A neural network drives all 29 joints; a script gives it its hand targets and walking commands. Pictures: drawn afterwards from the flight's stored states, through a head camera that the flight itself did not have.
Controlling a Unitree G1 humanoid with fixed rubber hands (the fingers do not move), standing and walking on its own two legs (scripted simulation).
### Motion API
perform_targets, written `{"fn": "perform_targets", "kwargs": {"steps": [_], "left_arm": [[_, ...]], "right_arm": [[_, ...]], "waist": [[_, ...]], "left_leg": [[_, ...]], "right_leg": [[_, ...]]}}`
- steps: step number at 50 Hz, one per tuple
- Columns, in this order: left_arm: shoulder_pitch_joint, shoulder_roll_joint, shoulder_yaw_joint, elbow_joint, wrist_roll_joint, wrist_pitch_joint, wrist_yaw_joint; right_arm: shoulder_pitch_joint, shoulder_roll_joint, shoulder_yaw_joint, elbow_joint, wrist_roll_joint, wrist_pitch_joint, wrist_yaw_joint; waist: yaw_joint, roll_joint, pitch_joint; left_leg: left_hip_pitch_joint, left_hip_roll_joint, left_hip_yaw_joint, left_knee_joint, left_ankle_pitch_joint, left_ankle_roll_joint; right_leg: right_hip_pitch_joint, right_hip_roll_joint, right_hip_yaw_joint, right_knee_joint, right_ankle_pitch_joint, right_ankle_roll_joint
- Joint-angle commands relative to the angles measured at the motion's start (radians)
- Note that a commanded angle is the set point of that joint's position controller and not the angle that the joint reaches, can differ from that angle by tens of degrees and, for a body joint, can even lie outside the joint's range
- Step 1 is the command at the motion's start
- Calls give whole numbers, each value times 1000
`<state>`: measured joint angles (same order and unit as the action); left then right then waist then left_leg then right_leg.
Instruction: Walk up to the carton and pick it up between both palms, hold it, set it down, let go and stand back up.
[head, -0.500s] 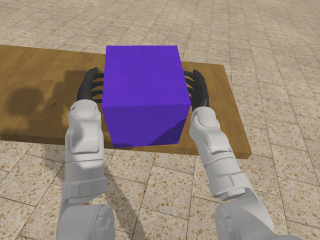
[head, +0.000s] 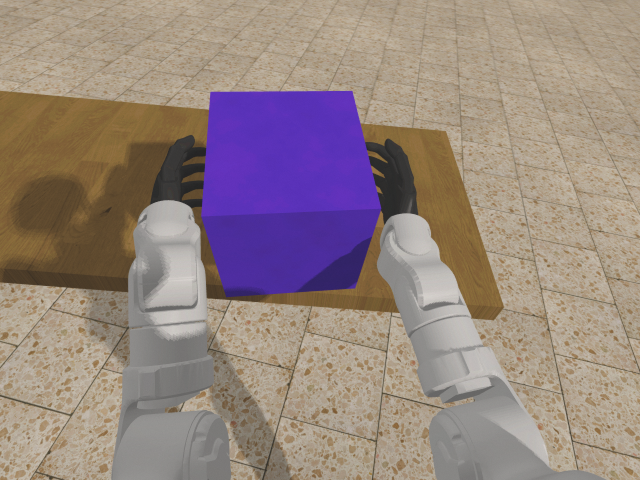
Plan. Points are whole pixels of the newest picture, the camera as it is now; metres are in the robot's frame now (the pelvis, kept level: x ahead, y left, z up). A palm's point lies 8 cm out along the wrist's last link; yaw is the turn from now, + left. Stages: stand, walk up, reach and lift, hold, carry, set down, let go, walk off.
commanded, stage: hold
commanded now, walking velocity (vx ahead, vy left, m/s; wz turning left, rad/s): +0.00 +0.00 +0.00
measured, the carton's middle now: (287, 196) +0.40 +0.01 +0.14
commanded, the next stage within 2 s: none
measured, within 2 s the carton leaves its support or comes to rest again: neither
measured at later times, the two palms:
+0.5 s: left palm (171, 205) +0.36 +0.14 +0.17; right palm (397, 209) +0.36 -0.12 +0.16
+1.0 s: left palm (172, 203) +0.36 +0.14 +0.17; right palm (398, 208) +0.36 -0.12 +0.16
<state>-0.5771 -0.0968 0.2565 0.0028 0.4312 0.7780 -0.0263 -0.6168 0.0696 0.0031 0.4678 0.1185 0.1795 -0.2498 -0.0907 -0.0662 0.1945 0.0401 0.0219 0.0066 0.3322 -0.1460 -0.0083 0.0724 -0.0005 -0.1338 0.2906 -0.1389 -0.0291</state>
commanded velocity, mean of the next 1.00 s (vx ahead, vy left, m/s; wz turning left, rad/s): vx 0.00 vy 0.00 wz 0.00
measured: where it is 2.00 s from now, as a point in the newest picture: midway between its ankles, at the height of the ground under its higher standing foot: outside the picture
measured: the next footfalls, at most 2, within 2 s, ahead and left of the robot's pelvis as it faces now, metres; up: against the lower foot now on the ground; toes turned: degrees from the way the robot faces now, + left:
none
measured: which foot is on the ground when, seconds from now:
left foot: down 0.00-1.00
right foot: down 0.00-1.00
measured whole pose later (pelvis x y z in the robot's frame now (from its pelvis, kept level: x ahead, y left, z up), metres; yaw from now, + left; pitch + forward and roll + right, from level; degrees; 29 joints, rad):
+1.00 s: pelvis +0.00 +0.00 +0.00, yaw +0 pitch -13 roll +0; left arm -0.60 -0.10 0.27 0.03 0.44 0.77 -0.03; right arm -0.63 0.07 -0.02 0.49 0.10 0.17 -0.24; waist -0.09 -0.06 0.19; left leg 0.03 0.02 0.01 0.33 -0.14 -0.01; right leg 0.06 0.00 -0.13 0.29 -0.13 -0.03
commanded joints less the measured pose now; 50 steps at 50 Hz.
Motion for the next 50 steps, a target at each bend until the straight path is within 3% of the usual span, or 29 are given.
{"fn": "perform_targets", "kwargs": {"steps": [1, 24, 32, 39, 50], "left_arm": [[-668, -409, -422, -154, -162, -102, -160], [-660, -413, -422, -164, -165, -104, -162], [-659, -418, -431, -158, -168, -107, -154], [-694, -418, -420, -140, -165, -110, -153], [-683, -416, -408, -145, -159, -111, -161]], "right_arm": [[-760, 410, 318, -298, 30, -63, 149], [-763, 409, 329, -313, 33, -70, 150], [-766, 406, 329, -310, 32, -73, 155], [-777, 409, 297, -273, 11, -73, 162], [-774, 419, 312, -283, 22, -76, 156]], "waist": [[-9, 88, -538], [-10, 84, -565], [-7, 82, -555], [-6, 88, -543], [-3, 76, -562]], "left_leg": [[81, -50, 58, -30, 180, 12], [98, -51, 58, -17, 214, 10], [94, -48, 55, -22, 213, 10], [71, -44, 60, -42, 137, 16], [85, -51, 61, -24, 196, 14]], "right_leg": [[107, 26, -7, -26, 120, 58], [125, 27, -6, -18, 164, 60], [113, 28, -7, -24, 146, 55], [82, 27, -10, -29, 68, 53], [114, 26, -4, -20, 144, 59]]}}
